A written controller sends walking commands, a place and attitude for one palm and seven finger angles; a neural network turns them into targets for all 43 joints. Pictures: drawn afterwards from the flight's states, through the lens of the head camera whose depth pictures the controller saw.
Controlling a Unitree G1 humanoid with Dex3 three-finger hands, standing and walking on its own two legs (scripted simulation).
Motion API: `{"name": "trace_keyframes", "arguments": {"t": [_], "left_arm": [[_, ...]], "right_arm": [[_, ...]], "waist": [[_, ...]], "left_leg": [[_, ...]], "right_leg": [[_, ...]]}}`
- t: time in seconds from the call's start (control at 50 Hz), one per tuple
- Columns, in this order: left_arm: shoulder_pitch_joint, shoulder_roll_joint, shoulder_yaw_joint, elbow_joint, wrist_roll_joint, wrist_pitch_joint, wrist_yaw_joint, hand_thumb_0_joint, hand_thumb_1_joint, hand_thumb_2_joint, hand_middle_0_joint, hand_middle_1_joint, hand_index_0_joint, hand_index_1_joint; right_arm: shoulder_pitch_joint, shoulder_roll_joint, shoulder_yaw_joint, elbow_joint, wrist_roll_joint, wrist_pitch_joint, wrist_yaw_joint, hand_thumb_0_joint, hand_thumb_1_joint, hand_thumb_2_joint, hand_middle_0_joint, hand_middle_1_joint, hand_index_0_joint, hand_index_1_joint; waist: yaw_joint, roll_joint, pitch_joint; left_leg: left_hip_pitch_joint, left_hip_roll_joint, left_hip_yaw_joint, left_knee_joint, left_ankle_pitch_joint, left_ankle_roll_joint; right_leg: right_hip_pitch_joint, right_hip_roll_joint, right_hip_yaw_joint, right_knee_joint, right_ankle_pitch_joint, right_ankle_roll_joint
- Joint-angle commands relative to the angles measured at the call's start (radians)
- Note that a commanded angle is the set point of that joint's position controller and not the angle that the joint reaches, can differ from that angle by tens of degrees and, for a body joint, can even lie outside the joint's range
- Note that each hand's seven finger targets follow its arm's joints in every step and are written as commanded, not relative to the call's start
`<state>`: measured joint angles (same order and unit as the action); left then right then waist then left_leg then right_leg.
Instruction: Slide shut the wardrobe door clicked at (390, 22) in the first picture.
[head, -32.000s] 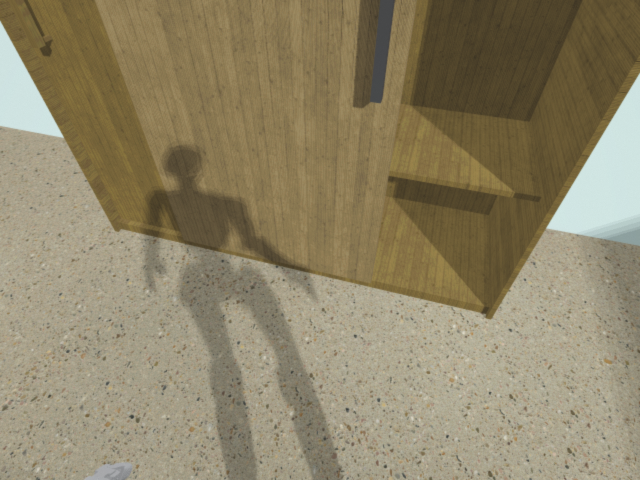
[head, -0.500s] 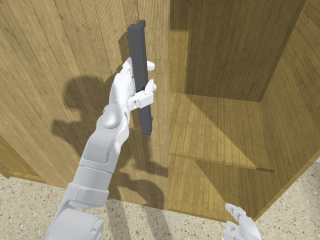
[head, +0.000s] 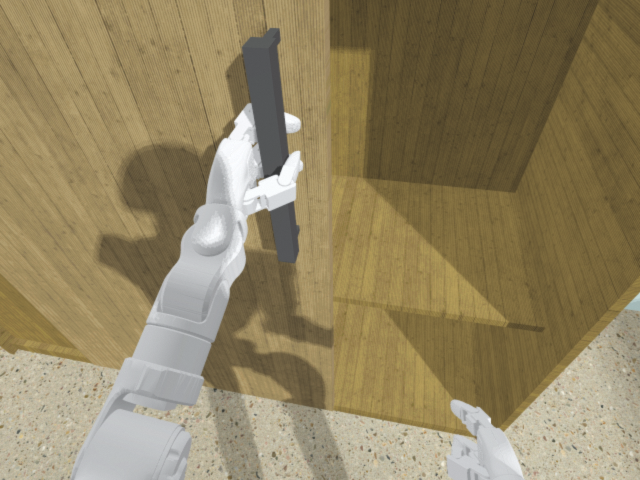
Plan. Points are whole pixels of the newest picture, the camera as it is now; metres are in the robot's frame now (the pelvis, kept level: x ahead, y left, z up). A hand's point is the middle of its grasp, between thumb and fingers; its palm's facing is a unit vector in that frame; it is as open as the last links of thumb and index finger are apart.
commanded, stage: step sideways, sliding the door along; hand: left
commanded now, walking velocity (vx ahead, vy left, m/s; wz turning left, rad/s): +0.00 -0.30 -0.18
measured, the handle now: (282, 164) +0.44 +0.10 +0.19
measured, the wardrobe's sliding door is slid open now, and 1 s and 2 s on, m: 0.44 0.38 0.21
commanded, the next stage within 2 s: none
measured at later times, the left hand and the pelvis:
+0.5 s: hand (302, 181) +0.39 +0.06 +0.20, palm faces +0.18 -0.98 -0.10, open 6.6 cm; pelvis +0.00 -0.09 -0.01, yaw +3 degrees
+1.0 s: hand (349, 186) +0.39 +0.01 +0.20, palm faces +0.24 -0.96 -0.12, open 6.9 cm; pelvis +0.06 -0.16 -0.01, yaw +3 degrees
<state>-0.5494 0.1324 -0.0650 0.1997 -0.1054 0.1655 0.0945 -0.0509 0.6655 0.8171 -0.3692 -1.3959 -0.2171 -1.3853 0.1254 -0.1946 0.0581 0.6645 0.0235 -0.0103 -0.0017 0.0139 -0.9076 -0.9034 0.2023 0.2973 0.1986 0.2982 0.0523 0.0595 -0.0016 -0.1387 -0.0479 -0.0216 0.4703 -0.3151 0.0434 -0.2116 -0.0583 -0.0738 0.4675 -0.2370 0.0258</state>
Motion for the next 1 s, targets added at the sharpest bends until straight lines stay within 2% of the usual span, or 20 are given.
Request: {"name": "trace_keyframes", "arguments": {"t": [0.0, 0.1, 0.2, 0.24, 0.28, 0.34, 0.38, 0.42, 0.44, 0.5, 0.6, 0.68, 0.7, 0.74, 0.76, 0.78, 0.8, 0.82, 0.92, 0.98], "left_arm": [[-0.496, 0.074, 0.014, -0.303, 0.038, -0.262, -0.023, 0.000, 0.900, 0.900, -0.450, -1.400, -0.450, -1.400], [-0.515, 0.064, 0.000, -0.375, 0.045, -0.302, -0.034, 0.000, 0.900, 0.900, -0.450, -1.400, -0.450, -1.400], [-0.513, 0.013, -0.063, -0.427, 0.057, -0.326, -0.054, 0.000, 0.900, 0.900, -0.450, -1.400, -0.450, -1.400], [-0.538, -0.008, -0.096, -0.450, 0.064, -0.333, -0.062, 0.000, 0.900, 0.900, -0.450, -1.400, -0.450, -1.400], [-0.484, -0.011, -0.100, -0.397, 0.061, -0.337, -0.058, 0.000, 0.900, 0.900, -0.450, -1.400, -0.450, -1.400], [-0.506, -0.147, -0.231, -0.503, 0.067, -0.368, -0.074, 0.000, 0.900, 0.900, -0.450, -1.400, -0.450, -1.400], [-0.513, -0.104, -0.220, -0.534, 0.052, -0.387, -0.056, 0.000, 0.900, 0.900, -0.450, -1.400, -0.450, -1.400], [-0.493, -0.126, -0.235, -0.554, 0.030, -0.381, -0.072, 0.000, 0.900, 0.900, -0.450, -1.400, -0.450, -1.400], [-0.500, -0.107, -0.203, -0.523, 0.036, -0.376, -0.081, 0.000, 0.900, 0.900, -0.450, -1.400, -0.450, -1.400], [-0.488, -0.079, -0.186, -0.587, 0.042, -0.370, -0.085, 0.000, 0.900, 0.900, -0.450, -1.400, -0.450, -1.400], [-0.436, -0.061, -0.182, -0.582, 0.068, -0.357, -0.098, 0.000, 0.900, 0.900, -0.450, -1.400, -0.450, -1.400], [-0.334, 0.009, -0.132, -0.590, 0.082, -0.335, -0.073, 0.000, 0.900, 0.900, -0.450, -1.400, -0.450, -1.400], [-0.319, -0.023, -0.146, -0.592, 0.083, -0.331, -0.073, 0.000, 0.900, 0.900, -0.450, -1.400, -0.450, -1.400], [-0.327, -0.075, -0.209, -0.714, 0.070, -0.361, -0.073, 0.000, 0.900, 0.900, -0.450, -1.400, -0.450, -1.400], [-0.328, -0.073, -0.214, -0.761, 0.060, -0.374, -0.073, 0.000, 0.900, 0.900, -0.450, -1.400, -0.450, -1.400], [-0.316, -0.067, -0.215, -0.784, 0.047, -0.387, -0.074, 0.000, 0.900, 0.900, -0.450, -1.400, -0.450, -1.400], [-0.283, -0.092, -0.218, -0.745, 0.061, -0.400, -0.083, 0.000, 0.900, 0.900, -0.450, -1.400, -0.450, -1.400], [-0.296, -0.074, -0.201, -0.769, 0.078, -0.414, -0.082, 0.000, 0.900, 0.900, -0.450, -1.400, -0.450, -1.400], [-0.242, -0.048, -0.187, -0.780, 0.100, -0.417, -0.081, 0.000, 0.900, 0.900, -0.450, -1.400, -0.450, -1.400], [-0.177, 0.018, -0.157, -0.795, 0.110, -0.418, -0.086, 0.000, 0.900, 0.900, -0.450, -1.400, -0.450, -1.400]], "right_arm": [[-0.094, -0.103, -0.062, -0.157, -0.019, -0.038, -0.038, 0.000, -0.900, -0.900, 0.200, 0.300, 0.200, 0.300], [-0.083, -0.096, -0.084, -0.181, -0.024, -0.028, -0.019, 0.000, -0.900, -0.900, 0.200, 0.300, 0.200, 0.300], [-0.088, -0.095, -0.093, -0.213, -0.003, -0.010, -0.005, 0.000, -0.900, -0.900, 0.200, 0.300, 0.200, 0.300], [-0.081, -0.087, -0.110, -0.210, 0.014, -0.004, -0.005, 0.000, -0.900, -0.900, 0.200, 0.300, 0.200, 0.300], [-0.099, -0.077, -0.129, -0.193, 0.027, -0.011, -0.016, 0.000, -0.900, -0.900, 0.200, 0.300, 0.200, 0.300], [-0.133, -0.028, -0.090, -0.205, 0.021, -0.017, -0.010, 0.000, -0.900, -0.900, 0.200, 0.300, 0.200, 0.300], [-0.106, -0.057, -0.109, -0.183, 0.017, -0.013, -0.011, 0.000, -0.900, -0.900, 0.200, 0.300, 0.200, 0.300], [-0.085, -0.101, -0.130, -0.217, 0.011, -0.002, 0.020, 0.000, -0.900, -0.900, 0.200, 0.300, 0.200, 0.300], [-0.090, -0.111, -0.131, -0.222, 0.017, 0.002, 0.045, 0.000, -0.900, -0.900, 0.200, 0.300, 0.200, 0.300], [-0.080, -0.106, -0.133, -0.231, 0.009, 0.013, 0.056, 0.000, -0.900, -0.900, 0.200, 0.300, 0.200, 0.300], [-0.129, -0.115, -0.131, -0.284, 0.031, 0.019, 0.048, 0.000, -0.900, -0.900, 0.200, 0.300, 0.200, 0.300], [-0.146, -0.084, -0.140, -0.241, 0.045, 0.003, 0.018, 0.000, -0.900, -0.900, 0.200, 0.300, 0.200, 0.300], [-0.137, -0.063, -0.134, -0.229, 0.036, 0.001, 0.020, 0.000, -0.900, -0.900, 0.200, 0.300, 0.200, 0.300], [-0.146, -0.059, -0.119, -0.222, 0.020, -0.018, 0.011, 0.000, -0.900, -0.900, 0.200, 0.300, 0.200, 0.300], [-0.152, -0.079, -0.125, -0.224, 0.014, -0.025, 0.012, 0.000, -0.900, -0.900, 0.200, 0.300, 0.200, 0.300], [-0.169, -0.120, -0.142, -0.237, -0.003, -0.028, 0.021, 0.000, -0.900, -0.900, 0.200, 0.300, 0.200, 0.300], [-0.157, -0.098, -0.139, -0.252, -0.005, -0.023, 0.054, 0.000, -0.900, -0.900, 0.200, 0.300, 0.200, 0.300], [-0.155, -0.093, -0.139, -0.248, -0.009, -0.027, 0.067, 0.000, -0.900, -0.900, 0.200, 0.300, 0.200, 0.300], [-0.138, -0.091, -0.134, -0.282, 0.015, -0.057, 0.073, 0.000, -0.900, -0.900, 0.200, 0.300, 0.200, 0.300], [-0.160, -0.072, -0.114, -0.289, 0.041, -0.063, 0.058, 0.000, -0.900, -0.900, 0.200, 0.300, 0.200, 0.300]], "waist": [[-0.062, 0.002, -0.245], [-0.088, 0.111, -0.301], [-0.085, 0.017, -0.336], [-0.092, -0.189, -0.356], [-0.058, -0.342, -0.309], [-0.085, -0.162, -0.261], [-0.117, -0.028, -0.326], [-0.108, 0.241, -0.372], [-0.082, 0.177, -0.363], [-0.108, 0.105, -0.275], [-0.101, 0.044, -0.290], [-0.098, -0.299, -0.265], [-0.082, -0.311, -0.238], [-0.103, -0.140, -0.267], [-0.108, -0.011, -0.299], [-0.094, 0.236, -0.282], [-0.069, 0.265, -0.318], [-0.073, 0.247, -0.282], [-0.085, 0.120, -0.270], [-0.089, -0.059, -0.279]], "left_leg": [[0.086, 0.228, -0.156, -0.076, 0.532, 0.007], [0.344, 0.338, -0.209, 0.017, 0.837, 0.092], [0.196, 0.252, -0.063, 0.218, 0.737, 0.029], [0.036, 0.153, 0.007, 0.375, 0.485, -0.012], [-0.205, 0.050, -0.014, 0.487, -0.144, -0.029], [-0.147, 0.094, 0.002, 0.208, -0.094, -0.007], [0.105, 0.166, 0.016, -0.024, 0.308, -0.001], [0.444, 0.479, -0.302, 0.005, 1.022, 0.160], [0.447, 0.511, -0.283, 0.025, 0.938, 0.184], [0.457, 0.491, -0.211, 0.101, 0.866, 0.175], [0.195, 0.319, 0.052, 0.275, 0.721, 0.008], [-0.112, 0.102, 0.044, 0.431, -0.034, -0.072], [-0.124, 0.138, 0.016, 0.328, -0.162, -0.048], [0.005, 0.194, 0.060, 0.048, 0.118, -0.034], [0.179, 0.287, 0.022, -0.043, 0.546, -0.006], [0.328, 0.482, -0.134, -0.061, 1.005, 0.077], [0.330, 0.551, -0.168, -0.014, 1.163, 0.141], [0.396, 0.532, -0.095, 0.046, 1.150, 0.136], [0.333, 0.414, 0.102, 0.212, 0.964, 0.002], [0.167, 0.306, 0.136, 0.336, 0.647, -0.038]], "right_leg": [[-0.016, 0.047, 0.035, 0.128, 0.152, -0.031], [-0.227, 0.056, 0.083, 0.226, -0.157, -0.038], [0.071, 0.052, 0.072, -0.051, 0.226, -0.068], [0.222, -0.071, 0.174, -0.054, 0.610, -0.124], [0.345, -0.189, 0.300, -0.026, 0.921, -0.208], [0.258, -0.146, 0.228, 0.031, 0.801, -0.164], [0.122, -0.101, 0.150, 0.198, 0.662, -0.122], [-0.287, 0.046, 0.127, 0.512, -0.204, -0.039], [-0.321, 0.037, 0.207, 0.599, -0.321, -0.062], [-0.391, 0.014, 0.193, 0.470, -0.277, -0.054], [0.096, 0.107, -0.006, 0.038, 0.177, -0.034], [0.282, -0.136, 0.296, 0.044, 1.058, -0.179], [0.243, -0.151, 0.303, 0.049, 0.997, -0.172], [0.178, -0.101, 0.222, 0.150, 0.910, -0.112], [0.043, -0.039, 0.138, 0.253, 0.703, -0.051], [-0.173, 0.032, 0.082, 0.455, 0.145, -0.002], [-0.209, 0.032, 0.125, 0.564, -0.258, -0.015], [-0.284, 0.030, 0.130, 0.530, -0.267, -0.026], [-0.045, 0.085, 0.021, 0.096, 0.040, -0.030], [0.153, 0.025, 0.062, -0.046, 0.609, -0.034]]}}
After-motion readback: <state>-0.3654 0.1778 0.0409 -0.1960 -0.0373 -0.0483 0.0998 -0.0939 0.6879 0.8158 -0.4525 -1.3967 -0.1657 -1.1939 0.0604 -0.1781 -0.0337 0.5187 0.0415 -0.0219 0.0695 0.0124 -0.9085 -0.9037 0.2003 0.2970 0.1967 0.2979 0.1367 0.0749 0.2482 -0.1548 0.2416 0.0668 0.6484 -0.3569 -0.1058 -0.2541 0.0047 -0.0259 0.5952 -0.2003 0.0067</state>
